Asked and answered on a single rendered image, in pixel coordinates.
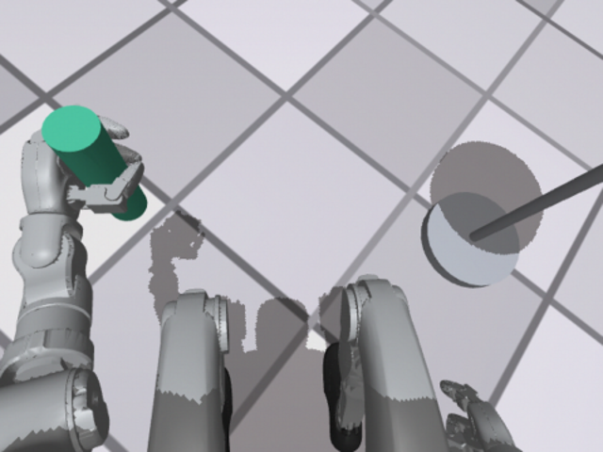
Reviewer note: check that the right robot foot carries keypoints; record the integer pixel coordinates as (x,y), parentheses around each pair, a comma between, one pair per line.
(342,439)

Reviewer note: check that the can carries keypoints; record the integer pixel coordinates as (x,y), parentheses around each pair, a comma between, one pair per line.
(78,137)

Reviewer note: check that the left robot arm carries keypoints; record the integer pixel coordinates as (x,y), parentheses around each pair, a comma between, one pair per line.
(50,398)

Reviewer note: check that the right robot hand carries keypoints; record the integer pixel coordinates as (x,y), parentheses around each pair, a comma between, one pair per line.
(482,430)

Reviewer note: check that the floor lamp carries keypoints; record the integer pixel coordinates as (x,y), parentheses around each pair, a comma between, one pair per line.
(472,242)

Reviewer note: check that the left robot hand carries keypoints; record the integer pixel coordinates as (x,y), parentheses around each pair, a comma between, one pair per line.
(50,186)

